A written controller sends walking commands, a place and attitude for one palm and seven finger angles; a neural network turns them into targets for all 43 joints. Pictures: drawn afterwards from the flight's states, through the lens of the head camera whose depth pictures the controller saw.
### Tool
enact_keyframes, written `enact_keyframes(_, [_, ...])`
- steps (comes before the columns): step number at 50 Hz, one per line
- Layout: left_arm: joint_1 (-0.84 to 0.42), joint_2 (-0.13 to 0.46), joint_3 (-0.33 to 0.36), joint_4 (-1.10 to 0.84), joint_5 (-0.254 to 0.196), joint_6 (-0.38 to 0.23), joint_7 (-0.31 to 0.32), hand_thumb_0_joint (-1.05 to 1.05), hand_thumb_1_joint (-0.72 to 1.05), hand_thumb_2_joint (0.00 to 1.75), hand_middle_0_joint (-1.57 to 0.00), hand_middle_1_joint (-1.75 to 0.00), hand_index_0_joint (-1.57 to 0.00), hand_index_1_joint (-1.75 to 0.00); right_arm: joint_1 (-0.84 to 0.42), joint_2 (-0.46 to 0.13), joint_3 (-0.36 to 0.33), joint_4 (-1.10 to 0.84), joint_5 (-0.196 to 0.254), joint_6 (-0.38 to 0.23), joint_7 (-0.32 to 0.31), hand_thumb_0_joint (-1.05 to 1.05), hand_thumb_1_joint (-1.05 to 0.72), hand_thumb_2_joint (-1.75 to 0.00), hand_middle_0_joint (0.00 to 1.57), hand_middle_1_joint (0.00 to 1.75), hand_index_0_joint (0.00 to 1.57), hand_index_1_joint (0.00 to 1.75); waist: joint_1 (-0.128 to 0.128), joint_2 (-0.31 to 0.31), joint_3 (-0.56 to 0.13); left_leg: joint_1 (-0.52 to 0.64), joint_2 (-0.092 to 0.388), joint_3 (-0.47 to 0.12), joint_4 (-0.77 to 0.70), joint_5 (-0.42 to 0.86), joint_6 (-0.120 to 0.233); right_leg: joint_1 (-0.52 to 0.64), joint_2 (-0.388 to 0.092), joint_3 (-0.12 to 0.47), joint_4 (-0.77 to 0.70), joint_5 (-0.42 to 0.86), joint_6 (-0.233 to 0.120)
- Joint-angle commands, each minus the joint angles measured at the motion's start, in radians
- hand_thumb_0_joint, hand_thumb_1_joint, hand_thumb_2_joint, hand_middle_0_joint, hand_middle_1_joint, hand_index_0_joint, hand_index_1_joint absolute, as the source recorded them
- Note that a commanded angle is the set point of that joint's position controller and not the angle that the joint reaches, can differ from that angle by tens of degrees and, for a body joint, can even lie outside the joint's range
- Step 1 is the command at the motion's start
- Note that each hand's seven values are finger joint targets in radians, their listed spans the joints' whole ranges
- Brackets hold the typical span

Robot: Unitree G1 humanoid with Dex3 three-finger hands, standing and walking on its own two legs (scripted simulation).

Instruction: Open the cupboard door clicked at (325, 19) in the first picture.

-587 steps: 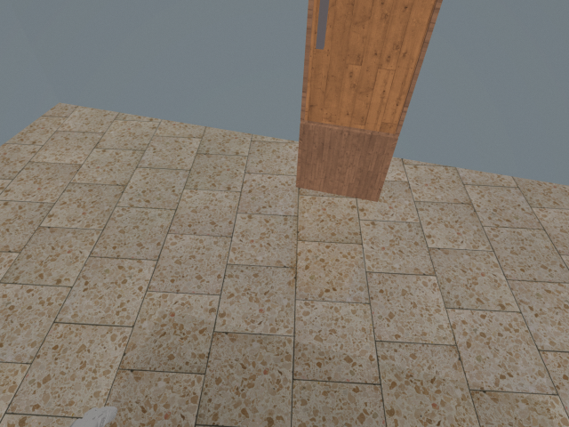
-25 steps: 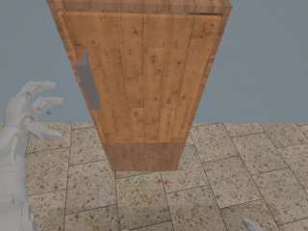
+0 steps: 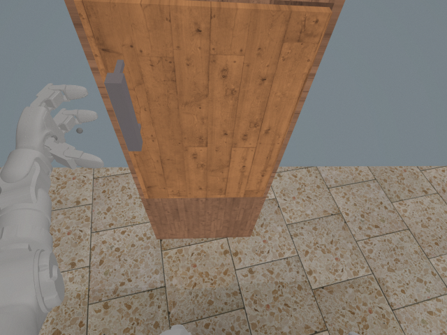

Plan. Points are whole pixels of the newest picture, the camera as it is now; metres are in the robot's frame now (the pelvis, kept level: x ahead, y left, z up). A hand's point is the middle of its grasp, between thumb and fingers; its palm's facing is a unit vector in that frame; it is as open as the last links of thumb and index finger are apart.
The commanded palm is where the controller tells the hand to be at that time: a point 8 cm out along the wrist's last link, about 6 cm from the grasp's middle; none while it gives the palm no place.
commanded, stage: move the hooked fingers beside the handle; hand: left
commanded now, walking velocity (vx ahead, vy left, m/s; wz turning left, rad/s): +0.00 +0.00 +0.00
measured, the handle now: (128, 108) +0.51 +0.18 +0.10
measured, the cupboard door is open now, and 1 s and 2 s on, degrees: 0 0 0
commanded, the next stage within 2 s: slide the fingers in behind the handle in 1.10 s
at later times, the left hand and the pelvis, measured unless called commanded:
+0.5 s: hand (88, 116) +0.48 +0.25 +0.10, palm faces +0.04 -1.00 -0.01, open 13.9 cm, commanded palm +0.45 +0.30 +0.10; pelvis +0.01 -0.02 -0.01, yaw -2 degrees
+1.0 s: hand (84, 122) +0.47 +0.25 +0.09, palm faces +0.03 -1.00 +0.01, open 14.0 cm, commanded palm +0.45 +0.30 +0.10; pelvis +0.01 -0.01 -0.01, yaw -1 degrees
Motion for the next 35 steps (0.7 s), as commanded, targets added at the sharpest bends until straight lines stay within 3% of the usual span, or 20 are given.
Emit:
enact_keyframes(1, [-0.432, 0.289, 0.046, -0.137, -0.009, -0.064, -0.004, 0.0, -0.5, 0.3, -0.3, -1.2, -0.3, -1.2, 0.092, -0.188, -0.071, -0.075, 0.005, -0.007, -0.014, 0.0, -0.9, -0.9, 0.2, 0.3, 0.2, 0.3, -0.007, 0.107, -0.324, 0.39, 0.029, -0.145, -0.085, 0.28, -0.041, -0.102, 0.034, 0.008, -0.067, 0.201, -0.029])
enact_keyframes(3, [-0.47, 0.275, 0.03, -0.128, -0.013, -0.071, -0.007, 0.0, -0.5, 0.3, -0.3, -1.2, -0.3, -1.2, 0.102, -0.188, -0.071, -0.073, 0.004, 0.001, -0.016, 0.0, -0.9, -0.9, 0.2, 0.3, 0.2, 0.3, -0.023, 0.095, -0.325, 0.381, 0.027, -0.139, -0.071, 0.289, -0.034, -0.109, 0.036, 0.011, -0.063, 0.211, -0.029])
enact_keyframes(4, [-0.508, 0.313, 0.049, -0.135, -0.007, -0.079, -0.008, 0.0, -0.5, 0.3, -0.3, -1.2, -0.3, -1.2, 0.108, -0.194, -0.073, -0.065, 0.004, 0.006, -0.017, 0.0, -0.9, -0.9, 0.2, 0.3, 0.2, 0.3, -0.028, 0.112, -0.338, 0.383, 0.03, -0.141, -0.068, 0.286, -0.036, -0.118, 0.036, 0.012, -0.061, 0.211, -0.026])
enact_keyframes(5, [-0.485, 0.315, 0.054, -0.098, -0.008, -0.076, -0.009, 0.0, -0.5, 0.3, -0.3, -1.2, -0.3, -1.2, 0.113, -0.193, -0.072, -0.066, 0.004, 0.009, -0.016, 0.0, -0.9, -0.9, 0.2, 0.3, 0.2, 0.3, -0.024, 0.099, -0.335, 0.365, 0.025, -0.136, -0.065, 0.264, -0.034, -0.112, 0.037, 0.015, -0.062, 0.202, -0.026])
enact_keyframes(7, [-0.548, 0.343, 0.061, -0.093, -0.002, -0.087, -0.008, 0.0, -0.5, 0.3, -0.3, -1.2, -0.3, -1.2, 0.124, -0.197, -0.072, -0.056, 0.003, 0.016, -0.02, 0.0, -0.9, -0.9, 0.2, 0.3, 0.2, 0.3, -0.041, 0.082, -0.348, 0.345, 0.025, -0.135, -0.059, 0.238, -0.028, -0.113, 0.037, 0.02, -0.06, 0.192, -0.022])
enact_keyframes(11, [-0.577, 0.392, 0.087, -0.092, 0.011, -0.108, -0.007, 0.0, -0.5, 0.3, -0.3, -1.2, -0.3, -1.2, 0.143, -0.197, -0.072, -0.046, 0.001, 0.028, -0.02, 0.0, -0.9, -0.9, 0.2, 0.3, 0.2, 0.3, -0.041, 0.136, -0.403, 0.356, 0.022, -0.126, -0.036, 0.27, -0.026, -0.105, 0.039, 0.032, -0.051, 0.223, -0.021])
enact_keyframes(15, [-0.58, 0.447, 0.104, -0.007, 0.027, -0.087, -0.018, 0.0, -0.5, 0.3, -0.3, -1.2, -0.3, -1.2, 0.161, -0.2, -0.067, -0.044, 0.005, 0.048, -0.024, 0.0, -0.9, -0.9, 0.2, 0.3, 0.2, 0.3, -0.051, 0.114, -0.374, 0.271, 0.017, -0.105, -0.017, 0.258, -0.015, -0.083, 0.04, 0.044, -0.048, 0.252, -0.014])
enact_keyframes(17, [-0.534, 0.462, 0.118, 0.005, 0.029, -0.079, -0.027, 0.0, -0.5, 0.3, -0.3, -1.2, -0.3, -1.2, 0.167, -0.199, -0.069, -0.055, 0.004, 0.055, -0.021, 0.0, -0.9, -0.9, 0.2, 0.3, 0.2, 0.3, -0.036, 0.123, -0.381, 0.254, 0.014, -0.094, -0.015, 0.256, -0.014, -0.066, 0.04, 0.047, -0.047, 0.262, -0.014])
enact_keyframes(18, [-0.514, 0.479, 0.135, -0.005, 0.022, -0.082, -0.033, 0.0, -0.5, 0.3, -0.3, -1.2, -0.3, -1.2, 0.169, -0.2, -0.068, -0.065, 0.004, 0.06, -0.021, 0.0, -0.9, -0.9, 0.2, 0.3, 0.2, 0.3, -0.026, 0.109, -0.405, 0.248, 0.011, -0.091, -0.01, 0.287, -0.011, -0.032, 0.043, 0.047, -0.039, 0.298, -0.016])
enact_keyframes(19, [-0.497, 0.502, 0.153, -0.02, 0.024, -0.085, -0.041, 0.0, -0.5, 0.3, -0.3, -1.2, -0.3, -1.2, 0.168, -0.199, -0.069, -0.07, 0.004, 0.065, -0.021, 0.0, -0.9, -0.9, 0.2, 0.3, 0.2, 0.3, -0.015, 0.136, -0.436, 0.255, 0.012, -0.083, -0.007, 0.308, -0.013, -0.015, 0.041, 0.053, -0.034, 0.331, -0.014])
enact_keyframes(23, [-0.465, 0.461, 0.13, -0.022, 0.002, -0.081, -0.068, 0.0, -0.5, 0.3, -0.3, -1.2, -0.3, -1.2, 0.167, -0.192, -0.07, -0.089, 0.009, 0.081, -0.019, 0.0, -0.9, -0.9, 0.2, 0.3, 0.2, 0.3, -0.024, 0.098, -0.392, 0.216, 0.009, -0.068, -0.002, 0.306, -0.005, -0.004, 0.047, 0.054, -0.035, 0.36, -0.01])
enact_keyframes(25, [-0.482, 0.472, 0.136, -0.046, -0.001, -0.084, -0.076, 0.0, -0.5, 0.3, -0.3, -1.2, -0.3, -1.2, 0.167, -0.196, -0.075, -0.09, 0.01, 0.084, -0.019, 0.0, -0.9, -0.9, 0.2, 0.3, 0.2, 0.3, -0.029, 0.106, -0.4, 0.224, 0.01, -0.066, -0.002, 0.293, -0.004, -0.013, 0.047, 0.057, -0.04, 0.35, -0.006])
enact_keyframes(26, [-0.472, 0.485, 0.153, -0.06, -0.005, -0.088, -0.077, 0.0, -0.5, 0.3, -0.3, -1.2, -0.3, -1.2, 0.17, -0.196, -0.077, -0.091, 0.01, 0.086, -0.019, 0.0, -0.9, -0.9, 0.2, 0.3, 0.2, 0.3, -0.02, 0.118, -0.413, 0.236, 0.01, -0.069, -0.001, 0.31, -0.005, -0.009, 0.047, 0.056, -0.038, 0.361, -0.009])
enact_keyframes(28, [-0.471, 0.501, 0.169, -0.07, -0.012, -0.095, -0.078, 0.0, -0.5, 0.3, -0.3, -1.2, -0.3, -1.2, 0.17, -0.198, -0.078, -0.094, 0.01, 0.089, -0.02, 0.0, -0.9, -0.9, 0.2, 0.3, 0.2, 0.3, -0.025, 0.09, -0.411, 0.227, 0.01, -0.066, 0.006, 0.317, -0.001, 0.0, 0.05, 0.058, -0.033, 0.378, -0.008])
enact_keyframes(29, [-0.498, 0.489, 0.153, -0.084, -0.013, -0.098, -0.081, 0.0, -0.5, 0.3, -0.3, -1.2, -0.3, -1.2, 0.165, -0.195, -0.077, -0.089, 0.012, 0.09, -0.02, 0.0, -0.9, -0.9, 0.2, 0.3, 0.2, 0.3, -0.034, 0.121, -0.417, 0.242, 0.01, -0.065, 0.007, 0.323, -0.001, -0.009, 0.049, 0.063, -0.037, 0.389, -0.004])
enact_keyframes(31, [-0.508, 0.48, 0.145, -0.079, -0.01, -0.099, -0.087, 0.0, -0.5, 0.3, -0.3, -1.2, -0.3, -1.2, 0.165, -0.194, -0.076, -0.083, 0.012, 0.09, -0.019, 0.0, -0.9, -0.9, 0.2, 0.3, 0.2, 0.3, -0.041, 0.121, -0.407, 0.248, 0.011, -0.072, 0.011, 0.31, -0.002, -0.032, 0.05, 0.058, -0.036, 0.362, -0.006])
enact_keyframes(32, [-0.508, 0.487, 0.149, -0.091, -0.008, -0.104, -0.087, 0.0, -0.5, 0.3, -0.3, -1.2, -0.3, -1.2, 0.164, -0.194, -0.079, -0.079, 0.013, 0.091, -0.021, 0.0, -0.9, -0.9, 0.2, 0.3, 0.2, 0.3, -0.037, 0.134, -0.416, 0.264, 0.012, -0.076, 0.011, 0.321, -0.004, -0.035, 0.05, 0.056, -0.035, 0.362, -0.008])
enact_keyframes(33, [-0.519, 0.457, 0.13, -0.125, -0.016, -0.113, -0.089, 0.0, -0.5, 0.3, -0.3, -1.2, -0.3, -1.2, 0.16, -0.189, -0.079, -0.084, 0.011, 0.09, -0.02, 0.0, -0.9, -0.9, 0.2, 0.3, 0.2, 0.3, -0.036, 0.183, -0.437, 0.308, 0.011, -0.077, 0.017, 0.358, -0.005, -0.047, 0.053, 0.055, -0.029, 0.375, -0.014])
enact_keyframes(34, [-0.495, 0.463, 0.141, -0.13, -0.016, -0.115, -0.089, 0.0, -0.5, 0.3, -0.3, -1.2, -0.3, -1.2, 0.16, -0.19, -0.08, -0.08, 0.009, 0.089, -0.018, 0.0, -0.9, -0.9, 0.2, 0.3, 0.2, 0.3, -0.025, 0.186, -0.463, 0.343, 0.015, -0.087, 0.017, 0.381, -0.011, -0.057, 0.055, 0.045, -0.025, 0.372, -0.016])
enact_keyframes(35, [-0.472, 0.424, 0.115, -0.126, -0.02, -0.111, -0.093, 0.0, -0.5, 0.3, -0.3, -1.2, -0.3, -1.2, 0.153, -0.186, -0.079, -0.082, 0.01, 0.088, -0.015, 0.0, -0.9, -0.9, 0.2, 0.3, 0.2, 0.3, -0.026, 0.204, -0.46, 0.363, 0.016, -0.086, 0.017, 0.396, -0.013, -0.07, 0.056, 0.042, -0.028, 0.372, -0.017])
